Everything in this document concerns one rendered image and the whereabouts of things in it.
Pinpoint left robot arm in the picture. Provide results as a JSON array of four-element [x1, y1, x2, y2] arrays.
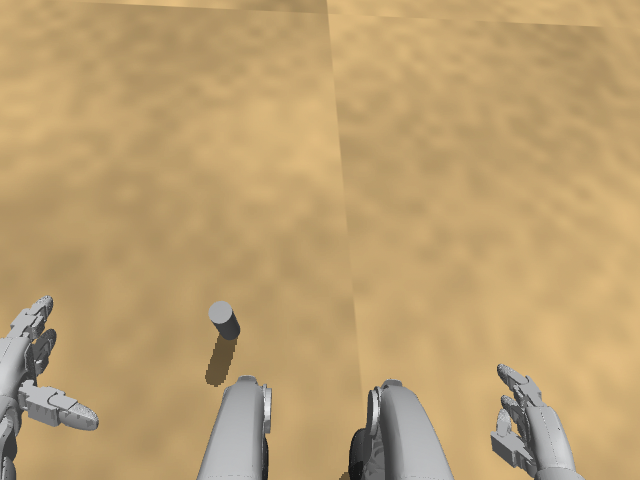
[[0, 395, 22, 480]]

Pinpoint left robot hand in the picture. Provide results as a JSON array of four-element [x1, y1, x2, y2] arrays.
[[0, 295, 99, 431]]

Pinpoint can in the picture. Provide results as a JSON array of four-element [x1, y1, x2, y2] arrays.
[[208, 301, 240, 340]]

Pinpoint right robot foot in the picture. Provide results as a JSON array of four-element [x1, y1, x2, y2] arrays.
[[349, 428, 365, 480]]

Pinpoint right robot hand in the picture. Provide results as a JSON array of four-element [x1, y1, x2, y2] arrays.
[[490, 364, 576, 478]]

